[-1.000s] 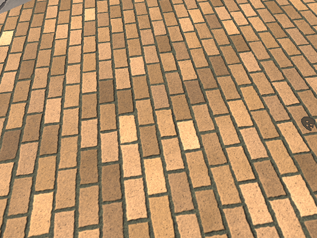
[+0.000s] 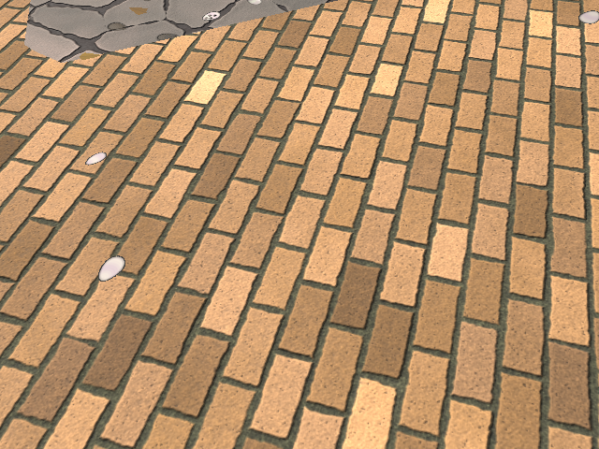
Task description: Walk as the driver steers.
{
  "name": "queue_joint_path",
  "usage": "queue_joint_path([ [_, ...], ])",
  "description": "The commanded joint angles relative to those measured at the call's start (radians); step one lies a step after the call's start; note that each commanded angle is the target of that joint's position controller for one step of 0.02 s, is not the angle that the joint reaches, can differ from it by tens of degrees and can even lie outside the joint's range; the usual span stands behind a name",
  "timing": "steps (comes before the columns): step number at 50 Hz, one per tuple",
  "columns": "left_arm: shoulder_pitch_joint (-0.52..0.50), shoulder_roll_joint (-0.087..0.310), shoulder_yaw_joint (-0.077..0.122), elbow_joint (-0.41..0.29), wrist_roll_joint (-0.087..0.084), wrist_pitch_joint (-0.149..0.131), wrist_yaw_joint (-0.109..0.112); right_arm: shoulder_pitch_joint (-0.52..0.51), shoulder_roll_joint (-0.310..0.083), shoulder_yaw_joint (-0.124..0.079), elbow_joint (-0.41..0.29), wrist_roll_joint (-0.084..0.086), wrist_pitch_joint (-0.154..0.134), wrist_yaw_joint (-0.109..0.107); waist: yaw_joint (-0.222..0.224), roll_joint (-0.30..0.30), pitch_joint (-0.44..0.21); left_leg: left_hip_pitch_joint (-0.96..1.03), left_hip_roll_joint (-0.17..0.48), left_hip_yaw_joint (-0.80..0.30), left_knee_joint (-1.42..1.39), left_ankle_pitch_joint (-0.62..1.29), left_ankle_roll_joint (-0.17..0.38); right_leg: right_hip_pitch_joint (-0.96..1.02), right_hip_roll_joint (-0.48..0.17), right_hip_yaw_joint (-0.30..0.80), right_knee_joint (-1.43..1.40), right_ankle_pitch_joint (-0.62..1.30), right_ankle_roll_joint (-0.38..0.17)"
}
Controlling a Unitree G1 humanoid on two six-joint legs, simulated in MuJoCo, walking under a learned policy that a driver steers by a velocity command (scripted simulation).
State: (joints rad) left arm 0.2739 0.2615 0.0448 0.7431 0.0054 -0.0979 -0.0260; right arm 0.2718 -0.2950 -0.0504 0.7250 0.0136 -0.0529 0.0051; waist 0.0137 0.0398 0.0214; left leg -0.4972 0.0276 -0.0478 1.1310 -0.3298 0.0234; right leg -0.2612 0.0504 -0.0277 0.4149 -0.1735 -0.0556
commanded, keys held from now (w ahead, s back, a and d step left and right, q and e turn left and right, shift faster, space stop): w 0.08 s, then w+e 0.86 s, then w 0.06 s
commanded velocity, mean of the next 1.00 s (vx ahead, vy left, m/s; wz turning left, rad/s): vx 0.50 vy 0.00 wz -0.38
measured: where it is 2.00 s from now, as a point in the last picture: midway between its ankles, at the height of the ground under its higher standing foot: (426, 252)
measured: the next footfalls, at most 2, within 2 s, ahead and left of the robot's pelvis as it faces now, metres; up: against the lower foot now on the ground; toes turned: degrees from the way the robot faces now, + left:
left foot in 0.32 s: +0.35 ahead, +0.15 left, +0.00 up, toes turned -6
right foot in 0.84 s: +0.55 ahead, -0.18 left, +0.00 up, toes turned -25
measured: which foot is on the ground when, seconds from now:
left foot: up 0.00-0.30, down 0.32-0.84, up 0.86-1.00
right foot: down 0.00-0.32, up 0.34-0.82, down 0.84-1.00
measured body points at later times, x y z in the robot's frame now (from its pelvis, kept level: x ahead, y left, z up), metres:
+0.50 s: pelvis +0.27 +0.05 +0.00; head +0.29 +0.05 +0.45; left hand +0.39 +0.32 -0.12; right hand +0.36 -0.24 -0.10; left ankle +0.30 +0.15 -0.74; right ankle +0.21 -0.09 -0.65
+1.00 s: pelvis +0.50 -0.09 +0.00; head +0.53 -0.12 +0.44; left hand +0.73 +0.11 -0.10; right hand +0.50 -0.40 -0.11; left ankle +0.53 +0.09 -0.65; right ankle +0.51 -0.16 -0.74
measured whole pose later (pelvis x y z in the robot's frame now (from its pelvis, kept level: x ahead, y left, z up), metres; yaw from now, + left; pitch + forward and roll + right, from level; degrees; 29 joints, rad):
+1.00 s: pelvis +0.50 -0.09 +0.00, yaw -27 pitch +1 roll +1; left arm 0.26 0.29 0.07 0.67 -0.01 -0.04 -0.03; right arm 0.17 -0.31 -0.06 0.75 0.01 -0.11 0.01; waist 0.01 0.02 0.07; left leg -0.48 0.08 -0.04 1.15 -0.35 -0.01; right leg -0.33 0.09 0.00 0.48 -0.17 -0.10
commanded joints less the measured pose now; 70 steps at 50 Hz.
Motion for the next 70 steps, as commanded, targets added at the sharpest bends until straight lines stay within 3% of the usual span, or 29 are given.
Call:
queue_joint_path([
  [1,-0.002,0.131,0.029,-0.043,-0.007,-0.017,0.004,-0.013,-0.056,-0.017,-0.076,-0.007,-0.01,-0.001,-0.011,-0.132,-0.019,-0.163,0.076,-0.019,-0.09,0.067,-0.022,0.124,-0.263,0.281,-0.249,0.13,-0.183],
  [7,0.076,0.175,0.04,0.012,-0.025,0.003,0.017,-0.214,-0.018,0.001,-0.122,-0.01,-0.03,0.008,0.051,-0.103,0.016,-0.103,0.045,0.015,-0.475,0.356,-0.048,0.12,-0.215,0.161,-0.259,0.224,-0.152],
  [11,0.138,0.188,0.045,0.043,-0.034,0.024,0.025,-0.311,-0.036,-0.005,-0.151,0.001,-0.049,0.028,0.072,-0.111,0.031,-0.056,0.008,0.006,-0.597,0.373,-0.043,0.173,-0.25,0.215,-0.203,0.195,-0.141],
  [14,0.128,0.208,0.055,0.049,-0.033,0.039,0.035,-0.264,-0.077,-0.023,-0.144,0.003,-0.063,0.031,0.02,-0.137,0.008,0.058,-0.007,0.002,-0.661,0.286,-0.011,0.21,-0.275,0.266,-0.119,0.23,-0.112],
  [16,0.11,0.166,0.039,0.038,-0.022,0.04,0.035,-0.044,-0.148,-0.058,-0.092,-0.012,-0.067,0.015,-0.095,-0.113,-0.143,0.422,0.034,-0.013,-0.674,0.295,0.052,0.102,-0.185,0.207,0.151,0.315,-0.057],
  [17,0.104,0.09,0.012,0.001,0.009,0.037,0.037,0.135,-0.226,-0.076,-0.074,-0.025,-0.06,0.002,-0.157,0.041,-0.318,0.713,0.247,-0.228,-0.634,0.311,0.11,-0.095,-0.093,0.137,0.479,0.01,-0.012],
  [18,0.243,0.036,-0.002,-0.018,-0.03,0.021,0.035,0.145,-0.254,-0.079,-0.056,-0.031,-0.048,0.011,-0.081,0.329,-0.413,0.904,0.412,-0.64,-0.759,0.074,0.247,-0.407,-0.004,0.125,0.743,-0.441,0.026],
  [19,0.186,0.146,0.024,0.004,-0.052,0.021,0.037,0.11,-0.15,-0.056,-0.065,-0.018,-0.044,0.012,-0.109,0.18,-0.295,0.814,0.373,-0.609,-0.81,-0.069,0.218,-0.501,-0.066,0.179,0.846,-0.395,0.033],
  [20,0.1,0.177,0.037,-0.014,-0.053,0.024,0.035,0.063,-0.104,-0.042,-0.064,-0.011,-0.043,0.009,-0.109,0.112,-0.171,0.693,0.339,-0.449,-0.826,-0.041,0.182,-0.528,-0.099,0.158,0.852,-0.299,0.033],
  [21,0.068,0.161,0.037,-0.016,-0.044,0.029,0.037,0.005,-0.084,-0.033,-0.062,-0.016,-0.044,0.011,-0.077,0.046,-0.113,0.575,0.297,-0.351,-0.855,0.057,0.166,-0.486,-0.134,0.142,0.829,-0.224,0.041],
  [23,0.062,0.129,0.04,-0.023,-0.036,0.047,0.031,-0.062,-0.057,-0.028,-0.049,-0.026,-0.05,0.011,-0.026,0.076,-0.044,0.423,0.245,-0.204,-0.92,0.176,0.158,-0.413,-0.178,0.141,0.77,-0.141,0.052],
  [28,-0.002,0.082,0.032,-0.067,-0.027,0.075,0.025,-0.071,-0.095,-0.049,-0.004,-0.025,-0.069,0.001,-0.008,0.027,0.008,0.367,0.246,-0.015,-0.997,0.353,0.182,-0.444,-0.197,0.134,0.64,-0.005,0.081],
  [32,-0.113,0.062,0.02,-0.1,-0.028,0.064,-0.002,-0.053,-0.133,-0.058,0.019,-0.02,-0.056,-0.009,-0.046,0.007,0.032,0.393,0.221,0.122,-1.001,0.388,0.154,-0.405,-0.18,0.079,0.405,0.182,0.066],
  [37,-0.238,0.078,0.021,-0.168,-0.027,0.068,-0.027,0.007,-0.179,-0.075,0.057,0.007,-0.029,-0.011,-0.079,0.005,0.069,0.528,0.266,0.188,-0.952,0.435,0.12,-0.406,-0.155,0.015,0.255,0.119,0.014],
  [39,-0.219,0.104,0.034,-0.181,-0.023,0.073,-0.031,0.002,-0.206,-0.084,0.06,0.016,-0.015,-0.014,-0.048,0.028,0.037,0.572,0.269,0.221,-0.845,0.691,0.097,-0.331,-0.105,-0.036,0.234,0.017,-0.024],
  [41,-0.018,0.168,0.075,-0.138,-0.025,0.08,-0.024,-0.021,-0.216,-0.085,0.055,0.027,0.0,-0.018,0.076,0.027,-0.084,0.529,0.227,0.276,-0.54,0.936,0.057,-0.042,-0.009,-0.095,0.171,0.011,-0.08],
  [42,0.161,0.242,0.113,-0.089,-0.029,0.089,-0.007,-0.002,-0.18,-0.069,0.046,0.011,-0.002,-0.022,0.152,-0.033,-0.178,0.332,0.186,0.285,-0.265,0.764,0.013,0.263,-0.021,-0.009,0.152,0.048,-0.123],
  [43,0.15,0.376,0.134,-0.09,-0.042,0.085,0.005,0.09,-0.034,-0.021,-0.015,-0.04,-0.022,-0.012,0.04,-0.338,-0.238,-0.143,0.003,0.246,0.119,-0.143,-0.061,0.599,-0.295,0.538,0.077,-0.071,-0.301],
  [44,0.172,0.314,0.109,-0.136,-0.032,0.064,-0.002,0.018,-0.08,-0.018,-0.024,-0.012,-0.059,0.0,0.096,-0.237,-0.413,-0.262,-0.056,-0.017,0.261,-0.283,-0.054,0.673,-0.391,0.88,-0.104,-0.251,-0.376],
  [45,0.143,0.246,0.088,-0.124,-0.021,0.047,-0.009,-0.093,-0.149,-0.037,-0.053,0.031,-0.079,0.007,0.119,-0.156,-0.276,-0.35,-0.007,-0.043,0.262,-0.186,-0.028,0.598,-0.371,0.753,-0.137,-0.201,-0.313],
  [46,0.096,0.222,0.08,-0.123,-0.022,0.038,-0.008,-0.114,-0.134,-0.029,-0.061,0.026,-0.09,0.004,0.082,-0.108,-0.184,-0.334,0.034,-0.037,0.183,-0.099,-0.011,0.463,-0.33,0.633,-0.129,-0.123,-0.279],
  [47,0.024,0.186,0.069,-0.132,-0.022,0.038,-0.005,-0.111,-0.134,-0.031,-0.047,-0.002,-0.091,-0.004,0.037,-0.062,-0.122,-0.269,0.069,-0.038,0.094,-0.043,-0.015,0.324,-0.291,0.53,-0.128,-0.008,-0.25],
  [49,-0.047,0.142,0.051,-0.157,-0.002,0.036,0.004,-0.063,-0.141,-0.04,-0.026,-0.015,-0.068,-0.002,-0.021,-0.091,-0.097,-0.139,0.102,-0.038,0.008,0.024,-0.026,0.167,-0.251,0.421,-0.164,0.149,-0.235],
  [53,-0.007,0.167,0.053,-0.117,-0.007,0.023,0.021,-0.105,-0.081,-0.022,-0.028,-0.025,-0.038,-0.003,-0.015,-0.079,-0.05,-0.129,0.095,0.0,-0.175,0.169,-0.076,0.074,-0.218,0.281,-0.215,0.304,-0.229],
  [57,0.034,0.174,0.051,-0.078,-0.013,0.023,0.031,-0.223,-0.055,-0.008,-0.047,-0.014,-0.041,0.008,0.037,-0.104,-0.01,-0.099,0.064,0.015,-0.445,0.43,-0.078,0.08,-0.176,0.194,-0.229,0.197,-0.17],
  [63,0.111,0.186,0.054,-0.005,-0.011,0.026,0.027,-0.334,-0.065,-0.002,-0.087,0.006,-0.051,0.041,0.088,-0.099,0.056,-0.19,0.047,0.024,-0.582,0.408,-0.008,0.28,-0.272,0.183,-0.207,0.197,-0.154],
  [67,0.083,0.211,0.063,0.009,-0.01,0.043,0.039,-0.257,-0.093,-0.014,-0.086,0.006,-0.05,0.059,0.031,-0.124,-0.004,-0.073,-0.02,0.07,-0.602,0.238,0.06,0.373,-0.287,0.117,-0.07,0.597,-0.108],
  [69,0.053,0.202,0.055,-0.007,-0.004,0.054,0.051,-0.019,-0.163,-0.054,-0.027,-0.001,-0.044,0.048,-0.094,-0.098,-0.164,0.294,-0.066,0.084,-0.62,0.295,0.117,0.272,-0.215,0.029,0.249,0.806,-0.051],
  [70,0.111,0.152,0.035,-0.043,0.014,0.043,0.055,0.111,-0.253,-0.077,-0.019,-0.008,-0.04,0.038,-0.103,0.051,-0.295,0.651,0.148,-0.258,-0.606,0.303,0.236,-0.046,-0.131,-0.017,0.6,0.473,0.012],
])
